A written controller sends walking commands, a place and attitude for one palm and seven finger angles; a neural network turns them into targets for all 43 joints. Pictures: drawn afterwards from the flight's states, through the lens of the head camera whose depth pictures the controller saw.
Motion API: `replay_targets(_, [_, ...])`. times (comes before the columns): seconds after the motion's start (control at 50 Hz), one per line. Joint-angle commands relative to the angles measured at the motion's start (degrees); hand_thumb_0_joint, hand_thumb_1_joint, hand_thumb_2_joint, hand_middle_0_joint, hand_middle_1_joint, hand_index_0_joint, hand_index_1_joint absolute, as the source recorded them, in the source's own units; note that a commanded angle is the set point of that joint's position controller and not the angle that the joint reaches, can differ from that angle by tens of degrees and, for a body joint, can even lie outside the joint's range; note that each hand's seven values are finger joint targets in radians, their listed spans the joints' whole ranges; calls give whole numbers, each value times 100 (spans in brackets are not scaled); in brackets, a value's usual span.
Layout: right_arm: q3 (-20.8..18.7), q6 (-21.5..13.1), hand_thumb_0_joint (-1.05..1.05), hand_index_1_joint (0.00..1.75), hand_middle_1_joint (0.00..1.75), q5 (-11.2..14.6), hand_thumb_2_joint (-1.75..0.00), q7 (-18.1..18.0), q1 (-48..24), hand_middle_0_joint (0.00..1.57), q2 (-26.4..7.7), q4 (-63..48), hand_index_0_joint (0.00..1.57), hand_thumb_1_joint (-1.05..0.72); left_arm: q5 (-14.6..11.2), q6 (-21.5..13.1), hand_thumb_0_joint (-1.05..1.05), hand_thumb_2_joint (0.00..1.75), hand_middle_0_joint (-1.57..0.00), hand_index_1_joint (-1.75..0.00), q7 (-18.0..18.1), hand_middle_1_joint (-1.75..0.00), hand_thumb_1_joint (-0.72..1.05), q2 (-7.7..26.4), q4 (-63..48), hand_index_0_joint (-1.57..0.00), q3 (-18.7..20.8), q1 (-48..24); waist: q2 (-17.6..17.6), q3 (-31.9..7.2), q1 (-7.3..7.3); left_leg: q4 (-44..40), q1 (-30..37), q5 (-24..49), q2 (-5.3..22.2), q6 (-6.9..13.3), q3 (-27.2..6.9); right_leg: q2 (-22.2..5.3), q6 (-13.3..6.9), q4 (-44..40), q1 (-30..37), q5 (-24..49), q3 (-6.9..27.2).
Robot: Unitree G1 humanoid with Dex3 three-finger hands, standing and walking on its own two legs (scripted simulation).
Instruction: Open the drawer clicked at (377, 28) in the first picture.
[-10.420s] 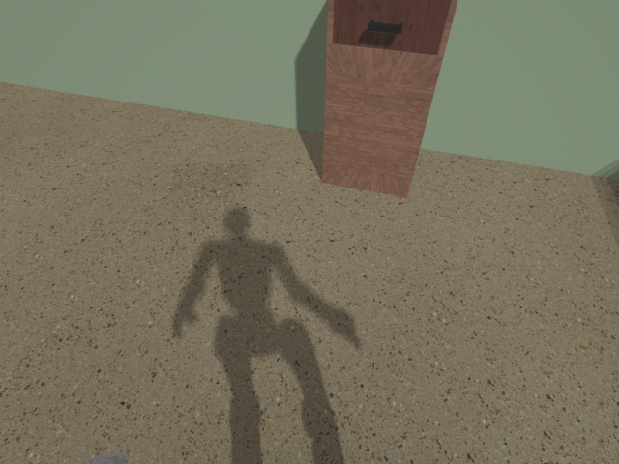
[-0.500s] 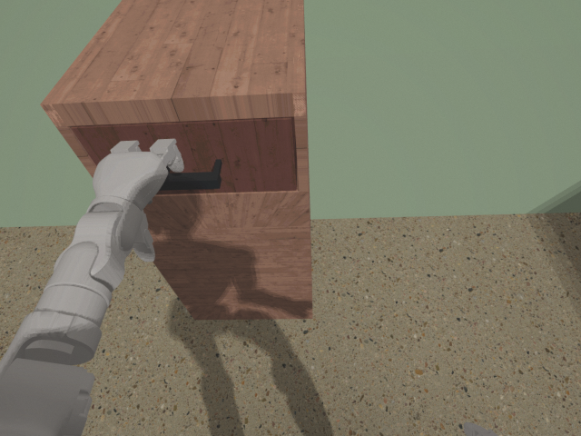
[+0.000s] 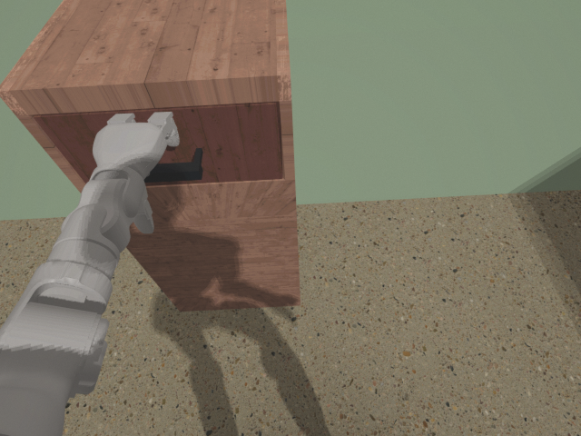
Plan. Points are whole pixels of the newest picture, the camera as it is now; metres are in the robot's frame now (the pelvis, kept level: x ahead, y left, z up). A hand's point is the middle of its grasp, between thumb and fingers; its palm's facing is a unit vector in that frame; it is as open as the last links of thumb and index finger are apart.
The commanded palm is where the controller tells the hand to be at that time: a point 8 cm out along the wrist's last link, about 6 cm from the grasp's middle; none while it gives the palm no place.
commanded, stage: move the hooked fingers above the handle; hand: left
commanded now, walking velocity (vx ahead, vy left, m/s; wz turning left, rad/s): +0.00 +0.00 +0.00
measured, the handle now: (169, 163) +0.55 +0.22 +0.02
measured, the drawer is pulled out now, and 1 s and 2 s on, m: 0.00 0.00 0.00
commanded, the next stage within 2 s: lower the fingers behind the handle in 0.92 s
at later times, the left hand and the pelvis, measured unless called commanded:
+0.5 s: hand (158, 167) +0.49 +0.21 +0.08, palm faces -0.02 +0.01 -1.00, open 13.9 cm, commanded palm +0.47 +0.22 +0.14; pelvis +0.00 +0.00 +0.00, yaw -1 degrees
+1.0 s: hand (152, 162) +0.49 +0.22 +0.08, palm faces +0.00 +0.01 -1.00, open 13.9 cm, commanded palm +0.47 +0.23 +0.14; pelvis +0.00 +0.00 +0.00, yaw +0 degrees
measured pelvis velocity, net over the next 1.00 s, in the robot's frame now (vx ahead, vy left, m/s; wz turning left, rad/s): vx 0.00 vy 0.00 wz -0.01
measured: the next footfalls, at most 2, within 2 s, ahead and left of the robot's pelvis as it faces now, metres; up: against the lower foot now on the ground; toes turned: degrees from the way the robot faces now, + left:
none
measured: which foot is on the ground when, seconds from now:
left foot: down 0.00-1.00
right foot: down 0.00-1.00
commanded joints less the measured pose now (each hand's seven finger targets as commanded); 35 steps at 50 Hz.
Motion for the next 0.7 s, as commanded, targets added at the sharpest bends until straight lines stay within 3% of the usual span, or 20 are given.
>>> replay_targets(0.0, [-283, -125, 0, 30, 30, -30, -90, -63, 548, 20, -817, -443, 20, -90, 11, -85, 0, 30, -30, -120, 297, -120, -50, 1576, -823, -30, 649, -2815, -322, -2288, -168, -90, 202, 2514, -258, 193, 17, 395, -293, 64, 1716, 1936, -41])
replay_targets(0.02, [-275, -126, 0, 30, 30, -30, -90, -60, 563, 20, -815, -428, 20, -90, 34, -58, 0, 30, -30, -120, 326, -120, -50, 1425, -715, -30, 498, -2945, -309, -2121, -244, -98, 115, 2447, -253, 186, 15, 395, -290, 59, 1583, 1900, -55])
replay_targets(0.06, [-281, -131, 0, 30, 30, -47, -90, -62, 631, 20, -859, -390, 20, -90, 73, -58, 0, 30, -30, -120, 408, -120, -50, 1804, -639, -30, 818, -2968, -361, -2288, -201, -60, 23, 2483, -251, 199, 26, 399, -285, 91, 1712, 1965, -27])
replay_targets(0.1, [-284, -132, 0, 30, 30, -59, -90, -46, 682, 20, -846, -384, 20, -90, 125, -28, 0, 30, -30, -120, 481, -120, -50, 1820, -611, -30, 766, -3138, -87, -2456, -205, -21, 5, 2528, -250, 188, 58, 391, -285, 150, 1674, 2029, -11])
replay_targets(0.14, [-312, -137, 0, 30, 30, -81, -90, -19, 735, 20, -843, -400, 20, -90, 145, -11, 0, 30, -30, -120, 515, -120, -50, 1927, -700, -30, 910, -2971, 23, -2758, -76, 25, 100, 2841, -229, 179, 75, 394, -293, 226, 1819, 2219, -6])
replay_targets(0.16, [-310, -119, 0, 30, 30, -86, -90, -8, 720, 20, -857, -432, 20, -90, 107, 13, 0, 30, -30, -120, 498, -120, -50, 1948, -634, -30, 976, -2790, -149, -2842, -74, 44, 41, 2886, -244, 200, 75, 409, -283, 225, 1960, 2317, -10])
replay_targets(0.2, [-309, -103, 0, 30, 30, -56, -90, -8, 715, 20, -878, -421, 20, -90, 92, 79, 0, 30, -30, -120, 464, -120, -50, 1833, -552, -30, 826, -2760, -192, -2557, -136, -17, -81, 2662, -215, 201, 101, 398, -258, 168, 1838, 2216, -25])
replay_targets(0.22, [-309, -100, 0, 30, 30, -49, -90, -7, 710, 20, -888, -431, 20, -90, 94, 99, 0, 30, -30, -120, 447, -120, -50, 1926, -535, -30, 904, -2635, -176, -2538, -69, -44, -101, 2600, -215, 204, 109, 403, -267, 151, 1855, 2135, -24])
replay_targets(0.24, [-319, -94, 0, 30, 30, -43, -90, -12, 697, 20, -885, -433, 20, -90, 95, 104, 0, 30, -30, -120, 426, -120, -50, 1827, -630, -30, 804, -2651, -147, -2543, -119, -46, -12, 2655, -201, 213, 117, 410, -268, 129, 1820, 2164, -27])
replay_targets(0.26, [-338, -87, 0, 30, 30, -39, -90, -13, 698, 20, -888, -466, 20, -90, 60, 63, 0, 30, -30, -120, 398, -120, -50, 1827, -768, -30, 860, -2601, -224, -2684, -81, -33, 13, 2791, -206, 227, 115, 411, -270, 119, 1960, 2272, -11])
replay_targets(0.34, [-339, -92, 0, 30, 30, -10, -90, -57, 715, 20, -887, -409, 20, -90, 26, 13, 0, 30, -30, -120, 353, -120, -50, 1582, -830, -30, 593, -2804, -242, -2281, -251, -114, 87, 2334, -197, 238, 97, 423, -250, -17, 1631, 1871, -35])
replay_targets(0.36, [-339, -95, 0, 30, 30, -9, -90, -81, 706, 20, -902, -394, 20, -90, 28, -54, 0, 30, -30, -120, 369, -120, -50, 1750, -921, -30, 715, -2969, -286, -2321, -265, -112, 79, 2289, -201, 249, 78, 418, -253, -41, 1673, 1823, -9])
replay_targets(0.42, [-341, -137, 0, 30, 30, -30, -90, -88, 744, 20, -850, -341, 20, -90, 69, -137, 0, 30, -30, -120, 468, -120, -50, 1666, -1086, -30, 625, -3204, 86, -2498, -264, -90, 307, 2386, -210, 226, 45, 418, -278, 7, 1553, 1776, -14])
replay_targets(0.5, [-299, -116, 0, 30, 30, -45, -90, -66, 682, 20, -867, -319, 20, -90, 62, -22, 0, 30, -30, -120, 574, -120, -50, 2000, -764, -30, 947, -2928, -87, -2510, -157, -73, 106, 2520, -231, 213, 74, 403, -265, 84, 1785, 2023, -20])
replay_targets(0.54, [-267, -120, 0, 30, 30, -27, -90, -52, 614, 20, -874, -340, 20, -90, 76, 121, 0, 30, -30, -120, 562, -120, -50, 1883, -549, -30, 826, -2839, -179, -2255, -163, -137, -49, 2353, -231, 206, 111, 388, -250, 44, 1755, 1969, -46])
replay_targets(0.56, [-270, -106, 0, 30, 30, -15, -90, -57, 560, 20, -891, -364, 20, -90, 74, 156, 0, 30, -30, -120, 524, -120, -50, 1938, -501, -30, 873, -2746, -250, -2337, -152, -119, -52, 2367, -241, 220, 134, 394, -250, 28, 1852, 2011, -17])
replay_targets(0.6, [-252, -108, 0, 30, 30, 11, -90, -76, 573, 20, -887, -390, 20, -90, 99, 236, 0, 30, -30, -120, 430, -120, -50, 1687, -387, -30, 583, -2889, -304, -2174, -257, -146, -66, 2224, -222, 214, 114, 388, -234, 15, 1690, 1897, -54])
replay_targets(0.64, [-286, -121, 0, 30, 30, 10, -90, -86, 599, 20, -873, -450, 20, -90, 62, 181, 0, 30, -30, -120, 308, -120, -50, 1497, -544, -30, 458, -2831, -223, -2360, -244, -115, 171, 2365, -220, 222, 109, 396, -238, -4, 1690, 1925, -38])
replay_targets(0.66, [-298, -119, 0, 30, 30, 8, -90, -91, 598, 20, -868, -469, 20, -90, 6, 107, 0, 30, -30, -120, 234, -120, -50, 1295, -678, -30, 315, -2926, -288, -2421, -328, -72, 291, 2457, -217, 237, 87, 402, -235, -31, 1656, 1974, -34])
replay_targets(0.68, [-305, -126, 0, 30, 30, -2, -90, -98, 629, 20, -864, -458, 20, -90, -22, 27, 0, 30, -30, -120, 202, -120, -50, 1365, -791, -30, 363, -3009, -172, -2426, -308, -64, 309, 2447, -214, 237, 90, 388, -230, -20, 1648, 1983, -17])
